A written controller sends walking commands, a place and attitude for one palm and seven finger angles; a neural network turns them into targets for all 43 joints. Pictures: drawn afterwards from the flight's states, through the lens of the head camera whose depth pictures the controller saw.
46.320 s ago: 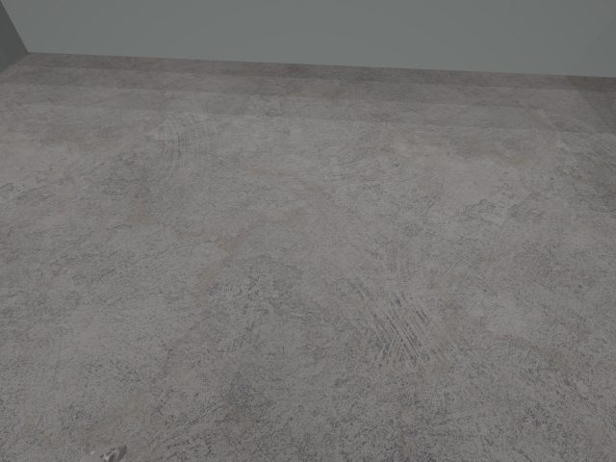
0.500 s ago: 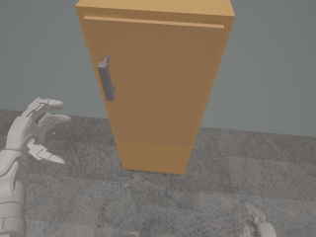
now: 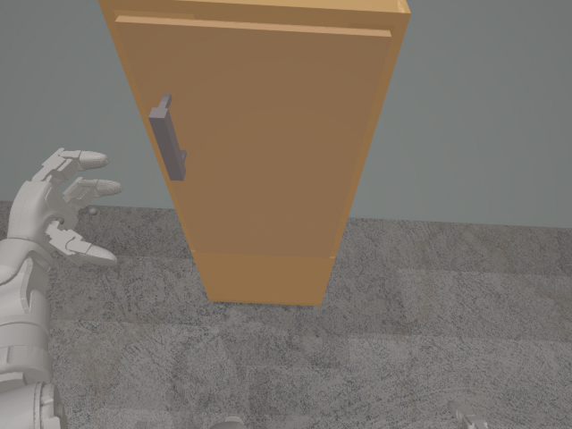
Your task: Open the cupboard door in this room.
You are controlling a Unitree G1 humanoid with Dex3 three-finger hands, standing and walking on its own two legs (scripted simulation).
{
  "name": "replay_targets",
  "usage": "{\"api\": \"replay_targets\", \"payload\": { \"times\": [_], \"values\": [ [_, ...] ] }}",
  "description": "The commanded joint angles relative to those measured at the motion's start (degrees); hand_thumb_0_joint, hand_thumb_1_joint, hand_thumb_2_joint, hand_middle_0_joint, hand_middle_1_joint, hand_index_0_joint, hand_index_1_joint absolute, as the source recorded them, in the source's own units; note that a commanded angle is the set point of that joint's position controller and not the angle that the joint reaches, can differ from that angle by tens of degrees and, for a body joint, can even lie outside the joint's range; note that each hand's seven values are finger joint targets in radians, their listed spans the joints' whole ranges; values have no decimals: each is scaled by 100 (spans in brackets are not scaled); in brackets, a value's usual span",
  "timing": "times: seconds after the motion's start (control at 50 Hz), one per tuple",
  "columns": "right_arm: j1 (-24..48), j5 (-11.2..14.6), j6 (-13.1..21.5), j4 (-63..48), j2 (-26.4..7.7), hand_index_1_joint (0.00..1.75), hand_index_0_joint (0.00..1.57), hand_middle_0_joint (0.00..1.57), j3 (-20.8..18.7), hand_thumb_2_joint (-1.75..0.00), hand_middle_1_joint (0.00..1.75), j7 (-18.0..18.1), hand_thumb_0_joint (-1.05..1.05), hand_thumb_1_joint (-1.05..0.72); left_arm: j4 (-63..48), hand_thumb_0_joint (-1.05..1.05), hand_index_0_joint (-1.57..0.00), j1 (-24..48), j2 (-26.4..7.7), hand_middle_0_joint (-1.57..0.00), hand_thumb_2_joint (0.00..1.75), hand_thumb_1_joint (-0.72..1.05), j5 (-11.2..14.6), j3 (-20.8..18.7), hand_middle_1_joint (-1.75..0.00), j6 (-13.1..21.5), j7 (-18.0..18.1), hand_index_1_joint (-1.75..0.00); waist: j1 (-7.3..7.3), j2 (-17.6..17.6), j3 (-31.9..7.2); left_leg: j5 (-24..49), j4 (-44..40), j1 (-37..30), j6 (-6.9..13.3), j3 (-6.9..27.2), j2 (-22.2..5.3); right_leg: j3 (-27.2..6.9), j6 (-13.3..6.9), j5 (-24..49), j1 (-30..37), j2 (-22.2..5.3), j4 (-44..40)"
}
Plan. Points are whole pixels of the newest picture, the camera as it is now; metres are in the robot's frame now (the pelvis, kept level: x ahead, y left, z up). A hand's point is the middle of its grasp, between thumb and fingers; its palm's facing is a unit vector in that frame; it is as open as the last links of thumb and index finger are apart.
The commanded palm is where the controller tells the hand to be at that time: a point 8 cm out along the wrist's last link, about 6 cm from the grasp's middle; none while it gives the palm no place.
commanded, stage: move the hooked fingers beside the handle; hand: left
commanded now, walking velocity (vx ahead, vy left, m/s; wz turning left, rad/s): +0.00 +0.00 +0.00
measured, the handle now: (172, 138) +0.54 +0.20 +0.08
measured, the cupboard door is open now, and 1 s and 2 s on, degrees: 0 0 0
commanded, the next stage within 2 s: slide the fingers in behind the handle in 1.62 s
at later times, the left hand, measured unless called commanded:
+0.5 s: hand (117, 176) +0.44 +0.26 +0.09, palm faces -0.03 -1.00 +0.00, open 14.0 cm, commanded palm +0.42 +0.31 +0.08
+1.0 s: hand (133, 152) +0.50 +0.25 +0.09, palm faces -0.03 -1.00 +0.00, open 14.0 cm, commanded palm +0.47 +0.30 +0.08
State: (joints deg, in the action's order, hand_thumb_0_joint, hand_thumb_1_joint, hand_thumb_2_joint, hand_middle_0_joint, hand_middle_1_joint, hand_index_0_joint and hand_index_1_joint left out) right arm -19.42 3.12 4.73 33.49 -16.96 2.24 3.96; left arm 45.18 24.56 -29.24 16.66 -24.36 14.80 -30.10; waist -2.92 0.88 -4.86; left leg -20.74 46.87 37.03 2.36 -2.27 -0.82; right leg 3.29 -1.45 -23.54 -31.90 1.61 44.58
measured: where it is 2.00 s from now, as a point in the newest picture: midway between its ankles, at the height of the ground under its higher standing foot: outside the picture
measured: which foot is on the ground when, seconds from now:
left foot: down 0.00-1.00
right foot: down 0.00-1.00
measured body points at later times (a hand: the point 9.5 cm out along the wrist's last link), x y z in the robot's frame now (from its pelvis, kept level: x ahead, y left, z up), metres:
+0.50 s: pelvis +0.00 +0.01 -0.01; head +0.08 +0.03 +0.43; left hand +0.44 +0.31 +0.09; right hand +0.05 -0.27 -0.11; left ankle +0.02 +0.09 -0.70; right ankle -0.02 -0.11 -0.70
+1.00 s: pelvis +0.00 +0.01 -0.02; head +0.11 +0.03 +0.42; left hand +0.49 +0.30 +0.09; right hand -0.01 -0.27 -0.12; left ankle +0.02 +0.09 -0.70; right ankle -0.02 -0.11 -0.70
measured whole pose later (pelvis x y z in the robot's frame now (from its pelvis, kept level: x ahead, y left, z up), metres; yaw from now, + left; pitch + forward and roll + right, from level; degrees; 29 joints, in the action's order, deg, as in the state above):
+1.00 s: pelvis +0.00 +0.01 -0.02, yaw -2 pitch +19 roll -3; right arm -24.4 1.1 -3.7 34.6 -17.1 2.5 2.0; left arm 67.9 49.1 -38.3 8.2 -27.5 18.7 -25.7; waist -9.4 0.8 -5.7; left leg -22.9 53.0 49.2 3.2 -3.0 -2.3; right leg 2.4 -0.7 -24.2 -43.8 2.8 49.0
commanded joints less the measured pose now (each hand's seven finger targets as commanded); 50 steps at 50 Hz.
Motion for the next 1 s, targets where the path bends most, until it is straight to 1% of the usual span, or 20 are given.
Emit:
{"api": "replay_targets", "payload": {
  "times": [0.0, 0.08, 0.14, 0.18, 0.2, 0.24, 0.3, 0.38, 0.42, 0.5, 0.54, 0.6, 0.66, 0.72, 0.76, 0.8, 0.84, 0.9, 0.96, 0.98],
  "values": [
    [-182, 4, 150, -622, -914, 30, 20, 20, -393, -90, 30, 68, 0, -90, -1001, 0, -30, 2146, -1727, -30, 30, -50, 65, -367, -120, 462, 48, -120, -21, 445, -1824, 1696, -465, -1592, -6, 424, 18, -209, -10, 1776, 164, 89, -472],
    [-279, -1, 54, -550, -946, 30, 20, 20, -399, -90, 30, 53, 0, -90, -621, 0, -30, 2507, -1763, -30, 30, -50, -8, -328, -120, 495, 89, -120, -91, 332, -1777, 1637, -409, -1533, -4, 449, -5, -197, -9, 1685, -7, 108, -452],
    [-317, -23, -7, -514, -949, 30, 20, 20, -394, -90, 30, 35, 0, -90, -512, 0, -30, 2785, -1765, -30, 30, -50, -114, -244, -120, 538, 154, -120, -111, 555, -1859, 1566, -413, -1646, -29, 512, -24, -165, -21, 1487, -197, 95, -422],
    [-379, -20, -52, -456, -961, 30, 20, 20, -398, -90, 30, 36, 0, -90, -365, 0, -30, 3098, -1696, -30, 30, -50, -122, -153, -120, 585, 174, -120, -210, 445, -1904, 1681, -351, -1677, -18, 517, -35, -169, -12, 1577, -269, 115, -400],
    [-408, -34, -79, -431, -975, 30, 20, 20, -398, -90, 30, 36, 0, -90, -169, 0, -30, 3062, -1865, -30, 30, -50, -151, -286, -120, 589, 200, -120, -169, 338, -1876, 1551, -351, -1536, -18, 522, -34, -176, -6, 1490, -226, 107, -407],
    [-438, -33, -118, -395, -973, 30, 20, 20, -376, -90, 30, 38, 0, -90, 44, 0, -30, 3336, -1902, -30, 30, -50, -239, -227, -120, 630, 239, -120, -229, 473, -1768, 1423, -357, -1479, -19, 543, -42, -173, -10, 1341, -374, 101, -392],
    [-525, -63, -155, -349, -977, 30, 20, 20, -397, -90, 30, 15, 0, -90, 9, 0, -30, 3572, -1791, -30, 30, -50, -298, -101, -120, 755, 278, -120, -241, 711, -2135, 1751, -282, -1828, -59, 604, -64, -148, -29, 1455, -497, 118, -311],
    [-628, -71, -273, -305, -1026, 30, 20, 20, -375, -90, 30, 10, 0, -90, 578, 0, -30, 3657, -2120, -30, 30, -50, -328, -350, -120, 692, 295, -120, -297, 281, -1998, 1653, -209, -1331, 0, 518, -55, -194, 14, 1593, -328, 132, -286],
    [-678, -69, -319, -284, -1042, 30, 20, 20, -372, -90, 30, 14, 0, -90, 694, 0, -30, 3961, -2241, -30, 30, -50, -429, -300, -120, 672, 292, -120, -347, 440, -1886, 1448, -204, -1204, 1, 533, -58, -195, 19, 1397, -480, 121, -275],
    [-815, -121, -383, -276, -1040, 30, 20, 20, -411, -90, 30, -20, 0, -90, 459, 0, -30, 4035, -2396, -30, 30, -50, -471, -453, -120, 865, 320, -120, -290, 788, -2485, 2030, -76, -1720, -53, 601, -91, -170, -17, 1650, -537, 160, -160],
    [-833, -107, -425, -254, -1015, 30, 20, 20, -415, -90, 30, -36, 0, -90, 605, 0, -30, 4087, -2090, -30, 30, -50, -437, -233, -120, 837, 298, -120, -400, 671, -2314, 1958, -56, -1638, -29, 560, -101, -164, 14, 1633, -647, 175, -203],
    [-927, -107, -509, -184, -1099, 30, 20, 20, -396, -90, 30, -7, 0, -90, 1103, 0, -30, 4266, -2452, -30, 30, -50, -484, -412, -120, 705, 297, -120, -459, 420, -1999, 1596, -51, -1130, 20, 533, -84, -204, 32, 1478, -629, 166, -230],
    [-1003, -133, -533, -172, -1076, 30, 20, 20, -388, -90, 30, -8, 0, -90, 900, 0, -30, 4784, -2314, -30, 30, -50, -594, -166, -120, 745, 337, -120, -564, 749, -2124, 1730, 4, -1356, 10, 586, -94, -188, 7, 1453, -861, 168, -170],
    [-1099, -155, -565, -99, -1100, 30, 20, 20, -397, -90, 30, -17, 0, -90, 919, 0, -30, 5019, -2436, -30, 30, -50, -652, -231, -120, 835, 418, -120, -602, 961, -2354, 1781, 60, -1582, -42, 677, -138, -167, 6, 1306, -1110, 182, -124],
    [-1179, -177, -581, -48, -1119, 30, 20, 20, -395, -90, 30, -29, 0, -90, 1127, 0, -30, 5071, -2365, -30, 30, -50, -619, -229, -120, 818, 456, -120, -673, 670, -2299, 1794, 96, -1529, -10, 704, -145, -144, 5, 1306, -1141, 208, -133],
    [-1233, -177, -616, -26, -1155, 30, 20, 20, -374, -90, 30, -19, 0, -90, 1298, 0, -30, 5190, -2657, -30, 30, -50, -723, -330, -120, 743, 474, -120, -677, 724, -2374, 1759, 125, -1350, -10, 681, -142, -173, 26, 1347, -1077, 190, -98],
    [-1275, -195, -645, -88, -1137, 30, 20, 20, -381, -90, 30, -57, 0, -90, 1322, 0, -30, 4861, -2688, -30, 30, -50, -787, -396, -120, 712, 485, -120, -530, 927, -2512, 1924, 134, -1458, -42, 671, -137, -153, 1, 1413, -1057, 191, -64],
    [-1308, -212, -712, -204, -1119, 30, 20, 20, -411, -90, 30, -100, 0, -90, 1118, 0, -30, 4516, -2759, -30, 30, -50, -747, -562, -120, 736, 480, -120, -425, 835, -2843, 2433, 204, -1577, -37, 612, -143, -156, 16, 1862, -794, 230, -3],
    [-1293, -201, -754, -282, -1136, 30, 20, 20, -419, -90, 30, -97, 0, -90, 1176, 0, -30, 4272, -2946, -30, 30, -50, -670, -759, -120, 705, 426, -120, -400, 454, -2633, 2321, 197, -1117, 20, 517, -112, -192, 22, 2085, -412, 246, -2],
    [-1261, -180, -784, -328, -1100, 30, 20, 20, -410, -90, 30, -107, 0, -90, 1037, 0, -30, 4314, -2861, -30, 30, -50, -705, -667, -120, 720, 408, -120, -390, 672, -2647, 2358, 174, -1211, 11, 486, -109, -191, 39, 2111, -476, 245, -5]
  ]
}}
